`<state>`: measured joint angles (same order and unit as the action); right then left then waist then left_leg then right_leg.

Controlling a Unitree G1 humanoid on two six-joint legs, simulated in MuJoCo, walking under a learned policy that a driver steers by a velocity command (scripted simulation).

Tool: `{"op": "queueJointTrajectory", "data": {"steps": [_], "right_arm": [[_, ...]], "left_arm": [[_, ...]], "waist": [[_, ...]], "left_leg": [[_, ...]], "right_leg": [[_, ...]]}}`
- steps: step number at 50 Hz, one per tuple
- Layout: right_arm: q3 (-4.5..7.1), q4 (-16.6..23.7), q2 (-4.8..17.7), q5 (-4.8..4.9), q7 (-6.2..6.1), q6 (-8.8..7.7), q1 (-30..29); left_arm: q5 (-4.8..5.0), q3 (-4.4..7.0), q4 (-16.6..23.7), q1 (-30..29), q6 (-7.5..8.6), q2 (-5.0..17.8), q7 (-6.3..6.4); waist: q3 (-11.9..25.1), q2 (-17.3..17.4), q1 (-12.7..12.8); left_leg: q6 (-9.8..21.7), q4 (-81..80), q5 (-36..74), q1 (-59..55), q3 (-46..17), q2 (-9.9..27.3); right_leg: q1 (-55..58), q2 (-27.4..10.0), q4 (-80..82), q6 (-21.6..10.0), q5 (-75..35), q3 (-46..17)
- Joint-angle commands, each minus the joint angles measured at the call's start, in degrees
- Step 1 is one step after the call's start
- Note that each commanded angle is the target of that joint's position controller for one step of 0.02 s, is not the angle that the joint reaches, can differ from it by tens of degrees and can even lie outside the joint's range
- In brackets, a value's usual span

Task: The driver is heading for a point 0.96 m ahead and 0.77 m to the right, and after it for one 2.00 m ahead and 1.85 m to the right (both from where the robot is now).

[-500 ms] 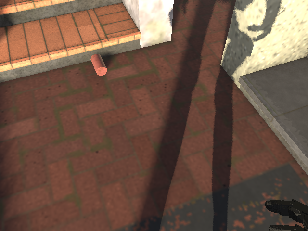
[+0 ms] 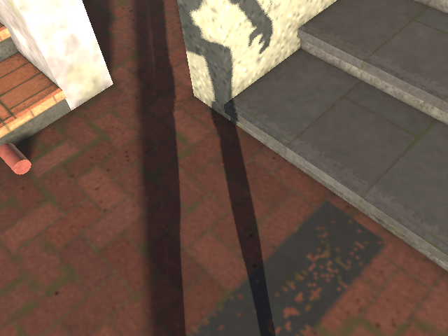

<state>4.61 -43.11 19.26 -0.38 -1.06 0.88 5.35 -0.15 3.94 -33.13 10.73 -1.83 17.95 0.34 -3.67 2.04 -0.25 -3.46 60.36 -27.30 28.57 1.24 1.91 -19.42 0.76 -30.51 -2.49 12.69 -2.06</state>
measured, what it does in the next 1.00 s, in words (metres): walks ahead, turning right: left foot, then right foot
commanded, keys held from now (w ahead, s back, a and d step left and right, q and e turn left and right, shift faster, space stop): e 0.20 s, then w+e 0.76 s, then w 0.04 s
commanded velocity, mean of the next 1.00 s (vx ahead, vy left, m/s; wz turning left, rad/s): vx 0.29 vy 0.00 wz -0.60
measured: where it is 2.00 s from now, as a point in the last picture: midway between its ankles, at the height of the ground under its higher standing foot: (423, 238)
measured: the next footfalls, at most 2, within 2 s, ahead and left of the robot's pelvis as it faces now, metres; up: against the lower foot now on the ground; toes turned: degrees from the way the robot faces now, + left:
left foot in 0.34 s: +0.08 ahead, +0.13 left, +0.00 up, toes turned -16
right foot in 0.80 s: +0.23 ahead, -0.24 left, +0.00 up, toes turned -31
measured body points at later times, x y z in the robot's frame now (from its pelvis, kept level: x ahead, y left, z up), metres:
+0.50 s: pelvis +0.05 +0.02 +0.01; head +0.06 +0.04 +0.45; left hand +0.28 +0.25 -0.09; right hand +0.05 -0.28 -0.09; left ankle +0.04 +0.14 -0.74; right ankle +0.04 -0.12 -0.66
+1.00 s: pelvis +0.22 -0.15 +0.00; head +0.25 -0.19 +0.45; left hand +0.48 +0.01 -0.09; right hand +0.18 -0.46 -0.10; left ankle +0.32 +0.00 -0.65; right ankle +0.20 -0.22 -0.74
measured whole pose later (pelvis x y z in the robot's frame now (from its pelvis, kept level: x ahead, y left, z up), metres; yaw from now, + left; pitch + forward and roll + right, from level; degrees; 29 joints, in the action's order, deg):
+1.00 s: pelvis +0.22 -0.15 +0.00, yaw -35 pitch +1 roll +0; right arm 2.6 -40.8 19.0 -0.3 0.3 -6.0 11.3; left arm 0.4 3.0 -36.5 16.4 2.8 16.7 -1.4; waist -3.3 2.0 0.3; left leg -1.2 63.9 -15.6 32.3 -2.5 6.2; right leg -14.8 5.4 -23.8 -5.2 10.3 -2.0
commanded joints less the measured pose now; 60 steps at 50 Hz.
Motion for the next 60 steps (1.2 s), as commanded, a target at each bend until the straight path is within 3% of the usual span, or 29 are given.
{"op": "queueJointTrajectory", "data": {"steps": [1, 6, 10, 13, 15, 16, 17, 18, 19, 20, 22, 24, 30, 33, 36, 38, 39, 40, 41, 42, 43, 44, 45, 46, 48, 50, 55, 57, 60], "right_arm": [[1.59, 3.80, 5.43, -0.31, -0.68, -0.59, -0.56], [0.75, 4.30, 3.09, 0.26, -0.32, -0.66, -1.83], [0.64, 4.67, 3.19, 0.56, 0.35, -1.00, -2.37], [0.90, 5.00, 3.83, 1.18, 1.13, -1.73, -1.44], [1.16, 4.38, 3.43, 1.58, 1.60, -2.58, 1.68], [1.51, 3.31, 3.69, 1.49, 1.55, -2.97, 4.85], [2.25, 2.40, 6.52, 0.70, 1.24, -3.22, 9.87], [2.99, 1.67, 11.40, -0.91, 1.30, -3.43, 13.51], [3.12, 2.26, 11.21, -1.76, 1.55, -4.41, 10.46], [2.20, 3.45, 7.87, -0.82, 0.89, -4.81, 6.48], [1.27, 4.06, 4.96, 0.48, -0.13, -4.74, 4.91], [0.84, 3.35, 4.43, 0.01, -0.53, -5.13, 8.02], [1.11, 1.64, 6.25, -0.25, 0.02, -5.23, 12.76], [1.54, 0.57, 8.09, 0.51, 0.24, -4.97, 13.93], [2.09, -0.49, 9.66, 1.75, 0.67, -4.65, 14.57], [2.61, -0.77, 11.39, 2.30, 0.68, -4.25, 13.96], [2.71, -0.80, 11.82, 2.59, 0.54, -3.96, 13.30], [2.06, -0.61, 10.24, 2.47, 0.32, -3.98, 14.16], [0.36, 0.92, 5.84, 0.24, 0.36, -4.42, 15.35], [-1.93, 5.25, -0.37, -0.96, 0.91, -6.12, 17.84], [-0.40, 5.58, 6.59, 1.64, 1.28, -7.68, 9.55], [-0.06, 7.25, 7.88, 3.08, 1.47, -8.58, 5.96], [-0.42, 6.61, 7.00, 2.00, 1.06, -8.99, 6.29], [-0.21, 6.02, 6.88, 0.48, 0.82, -8.96, 6.92], [-0.13, 5.26, 6.28, -0.08, 1.13, -7.82, 8.73], [-0.45, 4.47, 4.99, -0.61, 1.35, -6.70, 9.43], [-1.93, 7.19, 1.37, -0.42, 1.81, -6.92, -1.88], [-2.25, 8.41, 0.91, 0.27, 2.37, -7.35, -6.39], [-1.87, 9.76, 2.36, 0.58, 2.94, -7.69, -9.11]], "left_arm": [[0.35, 2.43, 4.26, -2.06, 0.99, 9.32, 0.98], [0.31, 2.67, 3.86, -0.91, 0.49, 9.81, 1.78], [0.20, 3.03, 3.99, -1.32, -0.07, 10.54, 1.53], [0.88, 2.87, 3.69, -1.07, -0.25, 10.10, 1.03], [1.26, 2.57, 3.45, -2.03, -0.32, 9.65, 1.00], [1.43, 2.26, 3.37, -2.26, -0.26, 8.62, 1.20], [1.26, 1.37, 3.45, -1.42, -0.06, 5.47, 1.36], [1.70, 0.88, 5.47, -2.01, 0.60, 3.41, 1.32], [1.16, 1.85, 6.78, -4.68, 1.63, 7.56, 1.20], [1.07, 2.67, 5.64, -3.57, 1.84, 9.77, 0.88], [0.75, 2.96, 3.31, -0.57, 1.76, 8.98, 0.49], [1.04, 2.23, 3.30, -1.82, 2.28, 6.21, -0.19], [1.47, 0.82, 4.99, -6.65, 3.07, 2.86, -1.42], [1.55, -0.06, 6.03, -10.11, 3.40, 1.40, -2.62], [1.80, -0.12, 6.63, -11.25, 3.45, 1.85, -3.61], [1.37, 0.93, 6.39, -8.35, 3.29, 4.02, -3.72], [1.30, 2.14, 4.84, -2.04, 3.09, 5.94, -3.56], [1.59, 4.14, 1.75, 8.14, 2.64, 9.29, -2.88], [2.32, 5.60, -0.14, 17.55, 1.96, 13.55, -1.67], [2.41, 5.60, 1.27, 14.76, 2.97, 19.27, -1.65], [1.89, 4.00, 1.69, 15.37, 4.19, 12.91, -2.08], [1.34, 3.06, 0.65, 13.09, 5.08, 10.76, -2.11], [1.34, 2.54, 0.91, 9.45, 5.46, 9.47, -2.07], [1.00, 2.10, 1.36, 5.74, 5.43, 8.25, -1.95], [0.09, 1.56, 2.01, 2.28, 5.69, 7.16, -1.45], [0.47, 1.27, 0.56, 2.27, 6.34, 6.82, -0.96], [0.73, 1.10, -3.58, 6.19, 6.56, 7.55, 0.05], [0.99, 1.25, -5.32, 8.89, 6.70, 8.48, 0.14], [1.29, 1.28, -7.37, 10.78, 6.33, 8.33, 0.28]], "waist": [[9.91, -9.31, -0.55], [10.31, -9.55, 0.53], [9.61, -10.74, 1.31], [9.26, -11.48, 1.46], [7.52, -11.57, -0.97], [7.01, -10.18, -2.68], [9.05, -3.58, -3.83], [7.26, 9.09, -3.64], [1.44, 9.75, -2.88], [-0.80, 8.32, -1.18], [-0.07, 7.13, -0.55], [-0.50, 5.44, -2.17], [-1.39, 4.75, -4.96], [-2.89, 4.54, -6.06], [-3.70, 4.18, -5.40], [-0.60, 5.40, -2.29], [3.82, 5.00, 1.95], [9.93, 3.01, 6.88], [15.85, -5.55, 9.76], [23.84, -19.48, 3.28], [22.95, -10.66, 8.40], [14.26, -9.86, 7.23], [10.48, -4.93, 4.55], [7.72, -4.24, 2.08], [6.35, -5.98, -0.77], [5.30, -5.20, -1.60], [1.89, -5.51, 2.57], [0.77, -5.37, 4.57], [0.01, -5.96, 4.95]], "left_leg": [[-0.74, 5.67, 4.36, 6.72, -4.06, -0.28], [-1.82, -7.04, 7.17, 3.89, -5.06, -2.03], [-1.26, -15.27, 6.05, -1.61, -5.79, -3.38], [0.47, -22.32, 5.58, -6.53, -5.12, -4.26], [2.51, -31.77, 8.83, -14.02, -4.05, -4.56], [4.11, -37.52, 11.74, -20.62, -4.06, -3.29], [7.47, -40.58, 6.80, -30.51, -12.50, 6.08], [13.79, -47.13, -8.11, -32.85, -30.66, 17.49], [17.83, -50.32, -14.09, -26.43, -38.56, 22.11], [16.29, -50.49, -13.13, -25.20, -33.06, 19.48], [12.25, -50.39, -5.63, -27.06, -23.45, 14.71], [11.70, -51.49, 3.28, -26.36, -16.04, 13.07], [12.38, -52.38, 17.42, -28.28, -3.83, 12.53], [12.02, -52.57, 20.34, -27.45, 0.51, 13.29], [11.18, -51.24, 24.86, -29.05, 3.33, 14.75], [9.98, -44.12, 46.55, -30.35, 6.21, 15.08], [8.78, -34.60, 58.81, -29.74, 8.82, 14.02], [7.00, -21.60, 61.55, -23.94, 10.86, 11.79], [4.45, -2.78, 32.73, -7.25, 10.25, 9.34], [1.79, 14.58, -7.33, 12.52, 1.52, -2.20], [2.59, 19.00, -3.53, 17.97, -6.95, -0.61], [3.96, 17.10, 2.59, 21.00, -5.86, 1.61], [4.35, 12.57, 7.24, 17.57, -5.88, 4.08], [3.83, 8.10, 9.93, 13.70, -5.96, 5.47], [2.83, 5.06, 13.05, 8.74, -5.86, 6.13], [0.96, 1.32, 15.62, 7.71, -4.24, 5.64], [-0.37, -20.59, 33.88, 4.58, -1.95, 2.59], [0.29, -25.87, 38.08, 2.49, -1.65, 1.19], [2.57, -30.72, 35.58, 4.74, -3.14, 0.63]], "right_leg": [[11.75, -12.91, 9.65, -10.71, -25.98, -15.82], [12.61, -11.26, 9.25, -10.92, -20.03, -17.89], [9.50, -10.69, 8.95, -11.12, -14.28, -22.37], [6.46, -8.82, 11.42, -10.72, 7.97, -26.62], [1.72, -6.42, 11.23, -9.09, 18.17, -27.78], [-2.86, -4.19, 9.09, -7.05, 21.41, -26.44], [-11.51, -0.23, -2.33, -3.45, 26.26, -21.03], [-23.96, 7.78, -17.07, -0.66, 23.61, -8.33], [-29.04, 2.33, -25.15, 0.48, 18.16, -9.46], [-29.61, 0.56, -28.90, 1.26, 13.05, -9.20], [-29.74, -0.66, -32.83, 3.28, 6.83, -7.03], [-29.54, -1.80, -35.68, 4.17, 1.53, -5.00], [-28.24, -4.54, -24.35, 5.76, -6.37, -1.33], [-23.53, -5.17, -15.52, 4.76, -7.54, 1.92], [-18.69, -4.57, -9.27, 1.82, -3.92, 4.52], [-10.34, -1.15, -6.44, -0.99, 0.15, 7.37], [-0.93, 1.59, -3.52, -2.91, -0.59, 8.93], [14.66, 4.27, -1.45, -5.18, -3.06, 8.93], [33.24, -5.07, -1.36, -8.79, -0.75, -5.85], [44.09, -19.27, 9.04, -19.58, 17.04, -42.44], [42.17, -19.66, 15.40, -18.01, 19.99, -44.15], [35.28, -18.19, 15.61, -15.85, 13.43, -35.82], [27.00, -15.69, 15.18, -14.40, 6.21, -29.30], [20.03, -13.25, 15.54, -13.46, -0.21, -24.04], [12.93, -10.98, 18.14, -13.59, -7.34, -20.05], [9.11, -10.12, 19.25, -13.93, -14.52, -15.37], [6.08, -5.91, 19.78, -10.08, -16.21, -7.37], [6.88, -7.19, 20.49, -9.76, -12.82, -8.35], [14.47, -10.31, 17.27, -9.23, -15.75, -10.74]]}}
Velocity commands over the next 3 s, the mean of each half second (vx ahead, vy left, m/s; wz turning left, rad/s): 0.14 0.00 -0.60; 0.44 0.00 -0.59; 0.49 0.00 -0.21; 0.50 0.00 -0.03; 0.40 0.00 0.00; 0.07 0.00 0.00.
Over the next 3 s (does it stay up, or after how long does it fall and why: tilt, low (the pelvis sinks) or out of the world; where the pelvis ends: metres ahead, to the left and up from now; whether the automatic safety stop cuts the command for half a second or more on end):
stays up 1.02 -0.79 0.20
